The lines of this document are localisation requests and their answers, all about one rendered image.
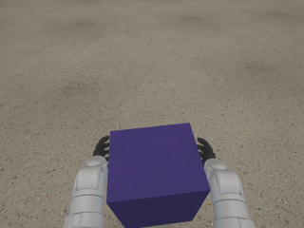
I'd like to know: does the carton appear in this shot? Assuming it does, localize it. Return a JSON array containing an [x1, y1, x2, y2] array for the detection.
[[106, 123, 211, 228]]

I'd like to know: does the left robot forearm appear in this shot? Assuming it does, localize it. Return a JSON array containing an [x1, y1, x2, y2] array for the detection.
[[63, 155, 108, 228]]

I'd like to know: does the right robot hand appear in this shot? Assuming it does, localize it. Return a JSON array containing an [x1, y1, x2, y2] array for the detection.
[[197, 138, 216, 166]]

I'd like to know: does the right robot forearm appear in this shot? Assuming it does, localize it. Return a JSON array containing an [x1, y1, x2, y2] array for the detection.
[[203, 158, 256, 228]]

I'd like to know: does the left robot hand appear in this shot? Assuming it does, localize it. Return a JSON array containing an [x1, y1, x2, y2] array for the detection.
[[92, 136, 109, 169]]

